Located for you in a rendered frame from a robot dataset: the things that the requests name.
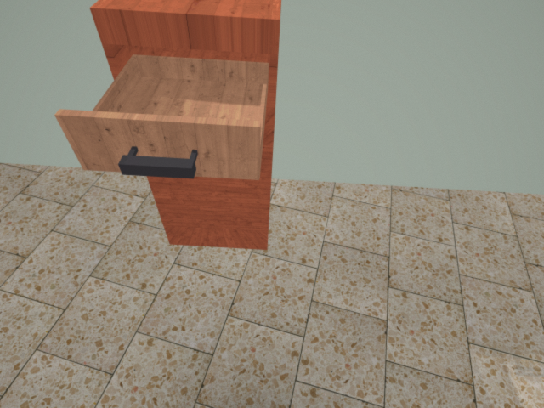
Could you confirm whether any cabinet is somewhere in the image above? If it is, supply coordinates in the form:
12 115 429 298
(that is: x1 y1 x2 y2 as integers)
90 0 281 250

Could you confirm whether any handle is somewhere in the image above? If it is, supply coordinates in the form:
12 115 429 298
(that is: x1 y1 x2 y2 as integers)
118 146 198 179

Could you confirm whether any drawer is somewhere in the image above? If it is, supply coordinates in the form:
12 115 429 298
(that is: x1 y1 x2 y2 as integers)
55 54 269 180

